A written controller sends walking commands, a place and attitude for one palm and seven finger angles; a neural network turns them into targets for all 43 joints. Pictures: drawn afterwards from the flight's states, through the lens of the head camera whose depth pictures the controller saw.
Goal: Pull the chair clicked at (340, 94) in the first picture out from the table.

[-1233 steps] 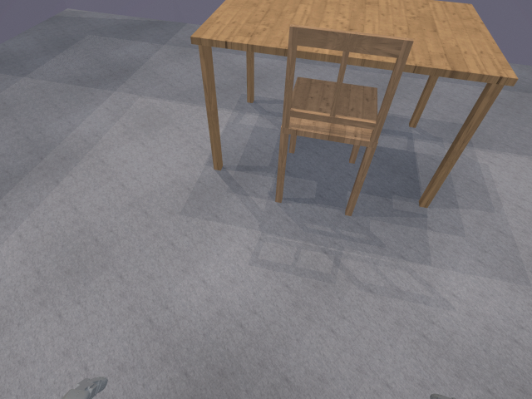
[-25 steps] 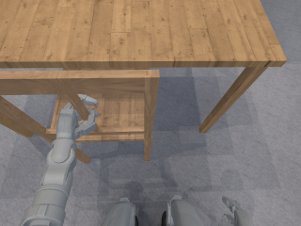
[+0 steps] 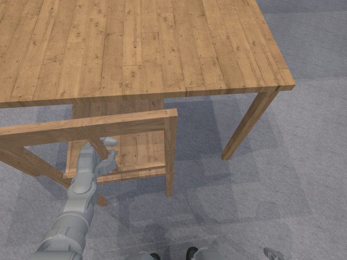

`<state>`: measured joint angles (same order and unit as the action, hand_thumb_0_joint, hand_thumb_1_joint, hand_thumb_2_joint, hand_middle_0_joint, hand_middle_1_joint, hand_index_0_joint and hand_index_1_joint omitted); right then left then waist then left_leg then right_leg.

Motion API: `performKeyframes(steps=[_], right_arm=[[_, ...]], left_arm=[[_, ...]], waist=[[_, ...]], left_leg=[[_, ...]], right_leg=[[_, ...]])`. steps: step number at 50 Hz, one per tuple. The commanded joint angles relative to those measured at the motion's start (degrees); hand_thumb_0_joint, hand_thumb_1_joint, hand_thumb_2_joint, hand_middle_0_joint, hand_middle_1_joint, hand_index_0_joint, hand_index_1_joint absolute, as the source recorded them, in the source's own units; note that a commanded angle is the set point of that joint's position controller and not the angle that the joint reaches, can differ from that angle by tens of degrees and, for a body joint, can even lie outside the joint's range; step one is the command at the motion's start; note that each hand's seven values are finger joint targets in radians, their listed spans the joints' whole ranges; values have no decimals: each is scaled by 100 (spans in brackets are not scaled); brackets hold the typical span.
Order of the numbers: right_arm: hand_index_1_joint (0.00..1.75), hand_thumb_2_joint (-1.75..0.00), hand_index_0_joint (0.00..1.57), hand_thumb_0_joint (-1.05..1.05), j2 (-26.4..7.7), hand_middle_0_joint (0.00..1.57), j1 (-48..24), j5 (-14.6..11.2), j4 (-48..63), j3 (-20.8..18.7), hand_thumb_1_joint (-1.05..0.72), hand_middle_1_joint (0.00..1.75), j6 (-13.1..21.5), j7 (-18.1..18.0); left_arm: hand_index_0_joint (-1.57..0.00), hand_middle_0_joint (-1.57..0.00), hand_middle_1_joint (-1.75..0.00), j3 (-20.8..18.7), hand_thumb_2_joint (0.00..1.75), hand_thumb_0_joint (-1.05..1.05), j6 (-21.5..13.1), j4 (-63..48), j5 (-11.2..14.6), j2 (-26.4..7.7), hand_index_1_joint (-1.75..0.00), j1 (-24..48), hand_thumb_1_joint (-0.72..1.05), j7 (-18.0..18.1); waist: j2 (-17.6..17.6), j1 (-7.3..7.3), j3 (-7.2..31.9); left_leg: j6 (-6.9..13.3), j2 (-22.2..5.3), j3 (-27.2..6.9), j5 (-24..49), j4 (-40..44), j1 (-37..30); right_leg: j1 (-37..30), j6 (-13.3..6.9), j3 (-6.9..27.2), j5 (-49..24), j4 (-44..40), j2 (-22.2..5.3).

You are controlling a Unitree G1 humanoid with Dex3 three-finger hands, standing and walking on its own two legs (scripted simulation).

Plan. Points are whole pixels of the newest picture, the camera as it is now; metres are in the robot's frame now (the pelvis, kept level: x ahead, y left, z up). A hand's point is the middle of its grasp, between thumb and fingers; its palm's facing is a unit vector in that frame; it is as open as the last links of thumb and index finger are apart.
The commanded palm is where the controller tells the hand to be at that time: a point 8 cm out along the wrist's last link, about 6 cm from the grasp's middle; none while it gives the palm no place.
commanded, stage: step backward, pulling the chair out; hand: left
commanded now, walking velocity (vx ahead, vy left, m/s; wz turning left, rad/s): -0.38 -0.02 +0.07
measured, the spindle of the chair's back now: (105, 155) +0.38 +0.18 -0.09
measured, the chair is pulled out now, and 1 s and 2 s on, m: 0.04 0.24 0.44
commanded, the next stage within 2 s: none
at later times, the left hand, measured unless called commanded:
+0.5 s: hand (120, 194) +0.27 +0.13 -0.07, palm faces +0.01 -0.99 -0.14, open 5.1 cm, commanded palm +0.26 +0.18 -0.07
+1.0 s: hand (135, 243) +0.16 +0.08 -0.07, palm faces +0.07 -0.98 -0.18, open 5.2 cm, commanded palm +0.15 +0.14 -0.07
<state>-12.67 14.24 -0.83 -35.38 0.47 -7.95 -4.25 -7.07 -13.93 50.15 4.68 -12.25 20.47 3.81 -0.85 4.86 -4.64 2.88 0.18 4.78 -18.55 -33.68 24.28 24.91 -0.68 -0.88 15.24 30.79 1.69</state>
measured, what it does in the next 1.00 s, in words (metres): walks backwards: right foot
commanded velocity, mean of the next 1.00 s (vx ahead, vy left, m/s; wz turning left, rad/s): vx -0.39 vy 0.04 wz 0.10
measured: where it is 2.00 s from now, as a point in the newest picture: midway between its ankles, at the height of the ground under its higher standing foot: outside the picture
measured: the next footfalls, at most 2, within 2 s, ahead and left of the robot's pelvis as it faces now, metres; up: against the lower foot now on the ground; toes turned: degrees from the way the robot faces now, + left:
right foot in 0.72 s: -0.11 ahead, -0.18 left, +0.00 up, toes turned -3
left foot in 1.06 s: -0.23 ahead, +0.12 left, +0.00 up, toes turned +2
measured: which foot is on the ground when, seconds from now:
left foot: down 0.00-0.76, up 0.78-1.00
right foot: down 0.00-0.36, up 0.38-0.70, down 0.72-1.00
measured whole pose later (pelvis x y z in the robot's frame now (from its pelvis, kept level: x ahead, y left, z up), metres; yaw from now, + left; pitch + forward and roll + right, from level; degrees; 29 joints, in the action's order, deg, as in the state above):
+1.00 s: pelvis -0.17 -0.05 +0.01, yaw +2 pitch +5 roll +2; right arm -20.7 11.0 -1.8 -44.0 -2.1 -2.1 -7.7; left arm -4.8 -10.1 56.7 2.9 -6.4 23.3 6.9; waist -1.3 5.1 -6.7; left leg -3.4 -0.1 -3.1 -24.6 -41.4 21.2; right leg 20.9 1.7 -2.7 12.4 29.0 -6.2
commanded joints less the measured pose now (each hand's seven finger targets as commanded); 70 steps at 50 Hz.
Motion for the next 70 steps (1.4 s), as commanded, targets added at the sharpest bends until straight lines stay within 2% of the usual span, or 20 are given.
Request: performKeyframes(steps=[1,7,9,14,16,20,25,30,35,37,39,42,48,51,53,58,63,65,67,70], right_arm=[[30,-90,20,0,-885,20,471,-38,447,-353,-90,30,186,-129],[30,-90,20,0,-955,20,253,-155,412,-341,-90,30,233,-294],[30,-90,20,0,-969,20,161,-198,350,-323,-90,30,230,-311],[30,-90,20,0,-1043,20,-14,-227,338,-266,-90,30,222,-424],[30,-90,20,0,-1016,20,-83,-186,382,-226,-90,30,224,-406],[30,-90,20,0,-825,20,-185,87,349,-238,-90,30,322,-182],[30,-90,20,0,-883,20,114,103,88,-279,-90,30,619,-100],[30,-90,20,0,-944,20,169,130,-131,-287,-90,30,848,-81],[30,-90,20,0,-971,20,25,34,-153,-305,-90,30,948,-77],[30,-90,20,0,-910,20,-62,-21,-74,-304,-90,30,950,-107],[30,-90,20,0,-913,20,-299,-176,21,-404,-90,30,876,-187],[30,-90,20,0,-831,20,-741,-17,-67,-272,-90,30,937,-208],[30,-90,20,0,-973,20,-361,-112,-275,-287,-90,30,797,-380],[30,-90,20,0,-1041,20,-124,-119,-222,-315,-90,30,693,-495],[30,-90,20,0,-1147,20,-95,-106,-3,-401,-90,30,599,-462],[30,-90,20,0,-954,20,-188,52,286,-408,-90,30,541,-184],[30,-90,20,0,-890,20,-357,50,389,-378,-90,30,566,-98],[30,-90,20,0,-777,20,-226,1,262,-355,-90,30,558,-177],[30,-90,20,0,-782,20,-241,-71,114,-368,-90,30,602,-276],[30,-90,20,0,-684,20,-355,-11,-60,-207,-90,30,727,-270]], left_arm=[[-50,-50,-145,98,90,0,-257,-1071,-354,-892,-145,970,90,114],[-50,-50,-145,86,90,0,-183,-649,-331,-1153,-145,955,90,222],[-50,-50,-145,251,90,0,-85,-546,-343,-997,-145,1121,90,233],[-50,-50,-145,591,90,0,17,-647,-301,-722,-145,1306,90,230],[-50,-50,-145,766,90,0,2,-737,-285,-493,-145,1380,90,202],[-50,-50,-145,749,90,0,12,-835,-328,-340,-145,1646,90,243],[-50,-50,-145,721,90,0,-24,-532,-347,-274,-145,1959,90,320],[-50,-50,-145,545,90,0,-126,-366,-422,-473,-145,1838,90,293],[-50,-50,-145,276,90,0,-184,-336,-391,-761,-145,1368,90,208],[-50,-50,-145,68,90,0,-198,-353,-410,-1188,-145,1073,90,171],[-50,-50,-145,-158,90,0,-77,-300,-309,-1456,-145,1158,90,236],[-50,-50,-145,27,90,0,72,-380,-406,-1079,-145,1420,90,272],[-50,-50,-145,164,90,0,339,-152,-375,-891,-145,1435,90,412],[-50,-50,-145,641,90,0,450,-495,-304,-483,-145,1789,90,341],[-50,-50,-145,904,90,0,465,-708,-259,-144,-145,1843,90,294],[-50,-50,-145,1048,90,0,308,-1304,-376,156,-145,1577,90,92],[-50,-50,-145,767,90,0,179,-1239,-409,-153,-145,1312,90,149],[-50,-50,-145,628,90,0,120,-1046,-429,-484,-145,1464,90,212],[-50,-50,-145,330,90,0,193,-504,-395,-835,-145,1216,90,231],[-50,-50,-145,454,90,0,235,-248,-504,-484,-145,1455,90,254]], waist=[[-472,-113,3028],[-105,-163,2952],[220,-146,2792],[8,-97,2493],[-533,-161,2393],[-1598,-266,2299],[-701,-243,2255],[-1557,-234,2398],[-1410,-356,2464],[-559,-330,2481],[1346,-432,2213],[459,-491,2105],[892,-357,2067],[907,-186,2293],[32,-214,2415],[-1406,-214,2611],[-1128,-273,2035],[130,-170,2296],[1491,-332,2416],[1491,-378,2326]], left_leg=[[-286,-1199,-989,5017,-81,-1792],[-448,-418,-708,221,-486,-330],[-407,-349,-802,-164,-440,-183],[-227,-662,-1029,1925,628,-747],[29,-1131,-1534,3223,998,-1097],[304,-1803,-2101,3753,1384,-1967],[549,-1875,-1805,4869,847,-2993],[512,-1682,-1580,4411,760,-3102],[217,-1292,-1244,3309,351,-2380],[-187,-775,-701,1913,-89,-1368],[-563,8,-623,-969,-1822,-218],[-569,-124,-1344,-1193,-2566,514],[-610,-165,-885,-609,-370,5],[-504,-405,-654,1614,1097,-841],[-237,-996,-890,4374,939,-1897],[-103,-1361,-887,5433,584,-2415],[-265,-1261,-589,3176,398,-1054],[-584,-659,-180,1428,-143,-624],[-617,-112,-412,-1287,-1518,-246],[-500,-165,-808,-1334,-1847,-222]], right_leg=[[-1315,-229,546,-3828,90,-821],[-2191,-577,1307,-5195,-303,-1785],[-2232,-465,1239,-5061,-433,-1835],[-1743,-57,462,-3561,-271,-1181],[-1218,96,197,-1954,189,-540],[153,-52,321,1381,2002,-262],[391,69,215,1260,1433,-268],[142,124,37,1101,763,-232],[-879,138,-160,-312,-840,-242],[-1744,-66,393,-2319,-1178,-944],[-1503,-860,1569,-3164,-1113,-2353],[-2062,-1087,1443,-4445,-610,-2749],[-2780,-577,705,-5647,-196,-2317],[-2579,-197,218,-5193,285,-1799],[-1666,144,-106,-3675,488,-1025],[-960,95,-236,-1187,779,-528],[-1499,-30,-98,-2148,220,-657],[-1836,-189,444,-3496,-241,-1346],[-1628,-683,1089,-3051,-978,-2085],[-1368,-635,850,-1771,-1117,-2194]])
